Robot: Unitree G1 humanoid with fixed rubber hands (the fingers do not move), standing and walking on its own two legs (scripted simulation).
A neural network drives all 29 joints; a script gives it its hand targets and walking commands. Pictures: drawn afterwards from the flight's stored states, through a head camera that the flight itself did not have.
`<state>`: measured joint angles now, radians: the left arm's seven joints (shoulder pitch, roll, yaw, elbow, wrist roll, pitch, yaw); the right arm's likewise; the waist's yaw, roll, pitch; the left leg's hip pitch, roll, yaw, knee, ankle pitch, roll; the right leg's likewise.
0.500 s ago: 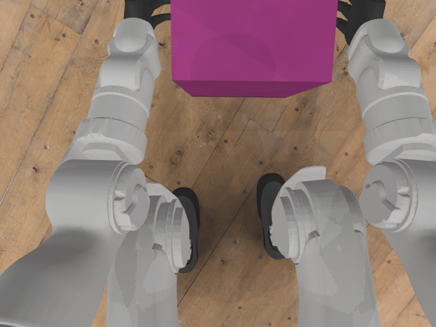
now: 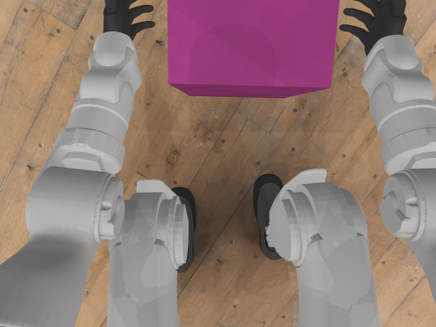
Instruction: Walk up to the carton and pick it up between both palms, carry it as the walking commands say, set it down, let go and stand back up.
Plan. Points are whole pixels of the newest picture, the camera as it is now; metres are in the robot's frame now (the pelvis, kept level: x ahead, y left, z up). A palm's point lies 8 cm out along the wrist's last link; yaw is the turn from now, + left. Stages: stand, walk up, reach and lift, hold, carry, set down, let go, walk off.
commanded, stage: set down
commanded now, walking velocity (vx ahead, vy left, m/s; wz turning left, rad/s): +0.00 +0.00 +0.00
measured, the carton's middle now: (243, 31) +0.54 -0.06 -0.24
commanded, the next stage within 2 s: let go in 1.34 s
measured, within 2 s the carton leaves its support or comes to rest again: neither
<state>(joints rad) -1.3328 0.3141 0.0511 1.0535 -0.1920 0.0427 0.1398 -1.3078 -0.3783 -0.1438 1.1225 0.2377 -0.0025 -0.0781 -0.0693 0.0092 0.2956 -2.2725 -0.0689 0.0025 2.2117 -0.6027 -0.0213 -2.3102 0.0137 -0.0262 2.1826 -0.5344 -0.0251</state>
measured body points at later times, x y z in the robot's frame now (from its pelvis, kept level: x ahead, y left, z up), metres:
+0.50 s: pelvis +0.00 +0.00 +0.08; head +0.33 -0.02 +0.39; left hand +0.56 +0.14 -0.04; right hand +0.52 -0.26 -0.04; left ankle +0.10 +0.11 -0.33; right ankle +0.12 -0.11 -0.33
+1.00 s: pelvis +0.03 +0.00 +0.21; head +0.33 -0.02 +0.55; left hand +0.56 +0.14 +0.11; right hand +0.51 -0.27 +0.11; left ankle +0.10 +0.11 -0.33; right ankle +0.12 -0.11 -0.33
